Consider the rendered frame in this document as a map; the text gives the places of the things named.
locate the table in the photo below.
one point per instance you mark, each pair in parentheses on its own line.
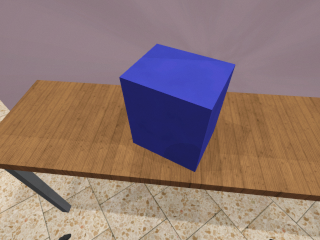
(262,144)

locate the carton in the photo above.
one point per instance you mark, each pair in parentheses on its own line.
(173,99)

